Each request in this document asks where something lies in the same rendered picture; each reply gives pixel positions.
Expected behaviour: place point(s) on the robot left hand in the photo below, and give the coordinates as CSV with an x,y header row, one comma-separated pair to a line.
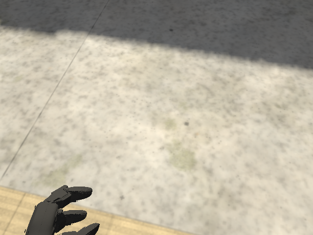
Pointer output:
x,y
48,217

